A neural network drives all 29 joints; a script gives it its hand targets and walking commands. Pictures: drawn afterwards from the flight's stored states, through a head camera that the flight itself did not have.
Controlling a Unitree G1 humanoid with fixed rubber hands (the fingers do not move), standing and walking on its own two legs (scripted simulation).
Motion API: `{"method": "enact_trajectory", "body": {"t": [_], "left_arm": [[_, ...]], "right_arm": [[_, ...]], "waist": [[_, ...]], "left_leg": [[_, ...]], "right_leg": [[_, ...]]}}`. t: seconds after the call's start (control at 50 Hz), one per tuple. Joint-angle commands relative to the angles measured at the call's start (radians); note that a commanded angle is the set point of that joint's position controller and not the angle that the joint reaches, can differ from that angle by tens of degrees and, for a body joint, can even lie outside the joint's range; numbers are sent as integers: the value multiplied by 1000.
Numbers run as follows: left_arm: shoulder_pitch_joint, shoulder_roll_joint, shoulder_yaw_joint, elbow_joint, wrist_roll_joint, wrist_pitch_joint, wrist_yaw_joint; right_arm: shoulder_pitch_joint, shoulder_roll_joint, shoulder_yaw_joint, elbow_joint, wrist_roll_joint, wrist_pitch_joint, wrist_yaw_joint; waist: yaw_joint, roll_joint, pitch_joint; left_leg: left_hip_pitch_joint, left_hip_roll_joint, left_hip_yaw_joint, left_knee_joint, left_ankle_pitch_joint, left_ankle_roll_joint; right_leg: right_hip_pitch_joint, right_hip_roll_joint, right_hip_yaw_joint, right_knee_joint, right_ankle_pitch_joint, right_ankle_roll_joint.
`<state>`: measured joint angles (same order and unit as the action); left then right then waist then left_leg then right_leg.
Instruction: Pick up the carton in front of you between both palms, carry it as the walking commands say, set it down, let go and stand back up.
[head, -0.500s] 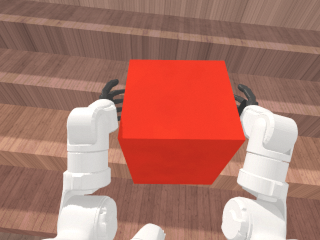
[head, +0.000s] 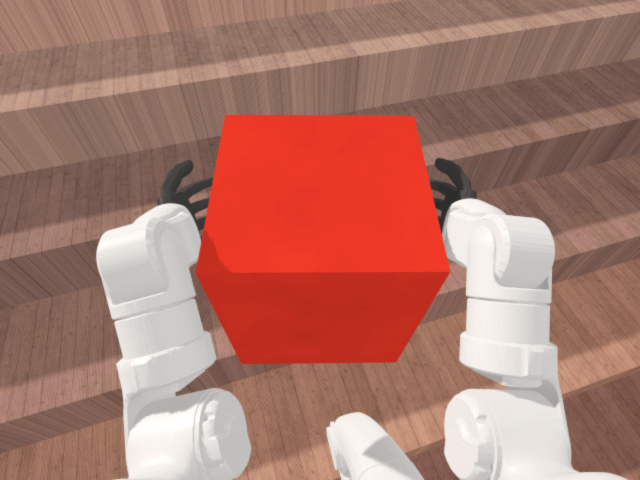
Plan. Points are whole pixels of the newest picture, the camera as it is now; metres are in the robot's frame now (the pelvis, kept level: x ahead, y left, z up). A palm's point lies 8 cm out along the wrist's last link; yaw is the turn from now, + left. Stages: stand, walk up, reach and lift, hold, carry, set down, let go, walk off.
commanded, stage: carry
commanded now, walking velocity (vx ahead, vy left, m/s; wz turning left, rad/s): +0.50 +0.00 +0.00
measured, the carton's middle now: (319, 251) +0.38 -0.06 +0.08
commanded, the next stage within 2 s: none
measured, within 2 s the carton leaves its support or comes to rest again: neither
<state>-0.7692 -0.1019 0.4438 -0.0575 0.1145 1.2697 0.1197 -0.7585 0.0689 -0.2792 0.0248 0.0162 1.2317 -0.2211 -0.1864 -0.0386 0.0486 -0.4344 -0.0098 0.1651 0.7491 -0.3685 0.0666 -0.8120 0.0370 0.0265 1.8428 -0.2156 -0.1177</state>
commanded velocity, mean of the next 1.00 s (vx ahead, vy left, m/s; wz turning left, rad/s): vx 0.50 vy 0.00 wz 0.00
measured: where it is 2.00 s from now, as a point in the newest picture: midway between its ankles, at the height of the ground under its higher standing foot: (227, 42)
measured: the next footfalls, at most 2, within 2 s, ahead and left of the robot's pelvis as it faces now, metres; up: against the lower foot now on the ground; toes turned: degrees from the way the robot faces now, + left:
right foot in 0.24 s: +0.38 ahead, -0.15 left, +0.17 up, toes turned -6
left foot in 0.70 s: +0.63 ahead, +0.13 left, +0.34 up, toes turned +7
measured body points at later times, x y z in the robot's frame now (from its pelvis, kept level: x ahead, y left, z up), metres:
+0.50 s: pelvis +0.32 -0.05 +0.18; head +0.34 -0.04 +0.63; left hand +0.68 +0.15 +0.34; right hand +0.71 -0.15 +0.35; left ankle +0.31 +0.05 -0.33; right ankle +0.34 -0.14 -0.54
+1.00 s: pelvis +0.61 +0.03 +0.36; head +0.64 +0.04 +0.81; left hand +1.01 +0.15 +0.53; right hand +0.98 -0.15 +0.53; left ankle +0.59 +0.12 -0.37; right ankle +0.63 -0.07 -0.13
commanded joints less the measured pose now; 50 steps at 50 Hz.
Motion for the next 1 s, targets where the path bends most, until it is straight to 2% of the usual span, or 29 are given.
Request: {"method": "enact_trajectory", "body": {"t": [0.0,0.06,0.12,0.16,0.2,0.22,0.24,0.26,0.28,0.3,0.32,0.38,0.44,0.5,0.54,0.58,0.6,0.62,0.66,0.7,0.72,0.74,0.76,0.78,0.82,0.86,0.9,0.94,0.98], "left_arm": [[-534,-735,-633,42,-154,-33,-46],[-539,-727,-690,30,-188,-1,-39],[-564,-678,-696,25,-217,32,-18],[-602,-688,-715,33,-249,55,-7],[-633,-734,-734,40,-293,70,-3],[-664,-775,-751,20,-331,70,-10],[-731,-816,-782,-11,-376,62,-18],[-773,-866,-808,-13,-414,55,-28],[-750,-907,-832,-13,-470,39,-42],[-773,-952,-879,-29,-518,22,-57],[-864,-995,-905,-77,-556,0,-73],[-955,-1062,-921,-127,-601,-35,-102],[-873,-998,-899,-77,-571,-29,-101],[-745,-904,-816,4,-490,6,-87],[-687,-834,-748,55,-437,33,-81],[-693,-795,-702,70,-414,56,-86],[-716,-783,-682,66,-416,65,-84],[-729,-774,-661,70,-405,73,-84],[-675,-748,-614,114,-365,93,-83],[-663,-731,-557,143,-303,95,-83],[-659,-721,-524,152,-265,88,-80],[-611,-707,-511,152,-227,79,-77],[-547,-725,-495,181,-188,71,-79],[-527,-720,-492,193,-160,52,-73],[-672,-781,-515,92,-167,20,-69],[-700,-766,-568,46,-176,3,-54],[-643,-743,-614,29,-179,-6,-45],[-603,-730,-662,19,-199,5,-40],[-572,-731,-699,53,-228,37,-37]], "right_arm": [[-847,1034,710,-180,421,-20,217],[-749,931,650,-136,358,17,208],[-719,834,592,-110,323,58,200],[-687,790,561,-84,297,80,195],[-681,766,498,-84,262,102,191],[-677,747,464,-85,230,109,191],[-681,740,436,-79,195,112,187],[-668,717,418,-60,148,109,176],[-584,715,380,-54,102,99,174],[-534,691,332,-11,73,93,166],[-550,714,340,-18,57,81,166],[-639,736,384,-62,43,53,163],[-601,722,445,-65,46,46,154],[-584,730,485,-26,82,82,144],[-608,728,491,-11,115,102,136],[-666,730,492,-6,132,113,125],[-680,753,505,-11,155,120,120],[-726,767,520,-22,175,125,116],[-748,810,537,10,214,127,110],[-807,866,562,-21,268,116,115],[-862,919,595,-37,309,105,122],[-847,999,624,-43,327,90,136],[-844,995,619,-48,359,65,151],[-887,1020,646,-83,400,47,167],[-1054,1095,679,-190,450,7,196],[-1022,1107,692,-203,458,-6,211],[-922,1048,693,-185,428,-4,207],[-827,960,664,-166,383,16,198],[-726,881,612,-106,314,50,187]], "waist": [[84,-4,-453],[27,128,-430],[108,91,-278],[146,151,-255],[268,358,-514],[367,410,-606],[432,355,-693],[419,178,-770],[335,-145,-784],[296,-129,-924],[293,-34,-864],[249,35,-534],[251,98,-459],[313,-35,-441],[314,-6,-369],[260,6,-291],[212,1,-275],[170,-98,-261],[105,-256,-445],[-9,-270,-636],[-40,-211,-733],[-36,-185,-662],[44,280,-753],[66,246,-909],[87,132,-673],[127,76,-501],[126,-1,-466],[73,71,-461],[39,120,-432]], "left_leg": [[598,322,-514,-363,316,190],[825,371,-495,-421,437,219],[607,269,-268,-603,267,118],[221,166,-57,-779,552,123],[242,188,53,-516,1629,128],[313,203,68,-301,1853,103],[382,160,65,24,1854,54],[268,83,-38,392,1368,-5],[-60,-99,-149,876,252,-77],[-120,-116,-363,1214,189,-37],[-237,-92,-388,1301,190,-13],[-444,39,-343,1184,153,41],[-515,44,-192,1019,61,63],[-1005,63,-199,1464,-175,104],[-1283,101,-229,1561,-318,99],[-1088,132,-99,1274,-220,78],[-750,142,-33,979,-112,69],[-418,118,20,739,-60,69],[-101,27,118,637,117,92],[48,-84,155,323,144,83],[236,-84,48,62,246,88],[351,-5,-200,-158,292,103],[583,281,-773,-204,1123,289],[654,336,-876,-183,1023,353],[509,284,-792,-218,243,251],[409,274,-630,-264,0,168],[409,290,-560,-352,51,171],[574,322,-499,-385,326,218],[775,355,-497,-403,389,223]], "right_leg": [[-316,-97,-12,-43,-148,-21],[-725,-102,-42,338,-366,-50],[-646,-158,-134,25,-365,-27],[-83,-125,-265,-464,-202,-23],[350,20,-353,-529,-4,-60],[457,57,-373,-620,16,-46],[594,102,-331,-921,68,-23],[799,20,-84,-1174,212,-64],[923,-288,510,-1371,588,-224],[929,-356,729,-1366,605,-322],[913,-322,676,-1321,389,-298],[714,-304,470,-1380,-132,-150],[741,-318,315,-1449,7,-154],[1058,-411,356,-1502,216,-214],[1173,-420,300,-1538,69,-160],[913,-311,110,-1678,-150,-74],[646,-249,-16,-1825,-9,-81],[423,-189,-157,-1918,124,-79],[509,-199,-244,-1722,1144,-109],[766,-190,-251,-1240,1627,-59],[771,-158,-207,-954,1544,2],[578,-130,-116,-754,948,28],[217,83,29,-171,85,109],[140,88,217,124,25,71],[-91,2,164,166,13,18],[-153,-77,125,75,12,-6],[-186,-103,26,-33,-9,-3],[-366,-88,-63,93,-121,-28],[-690,-102,-40,315,-314,-39]]}}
